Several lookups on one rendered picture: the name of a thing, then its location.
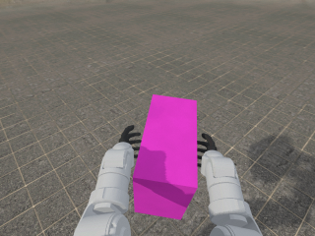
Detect left robot hand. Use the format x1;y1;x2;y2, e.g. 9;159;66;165
118;125;142;158

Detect robot right upper arm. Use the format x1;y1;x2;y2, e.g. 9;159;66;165
210;224;262;236

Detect right robot hand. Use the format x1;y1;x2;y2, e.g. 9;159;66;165
197;133;218;167

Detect carton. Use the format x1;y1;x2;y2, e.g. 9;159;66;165
132;94;198;220

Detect robot right forearm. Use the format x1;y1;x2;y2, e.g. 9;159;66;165
201;149;263;236

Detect robot left forearm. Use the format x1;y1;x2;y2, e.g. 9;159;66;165
73;142;135;236

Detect robot left upper arm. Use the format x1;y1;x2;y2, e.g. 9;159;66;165
74;212;131;236

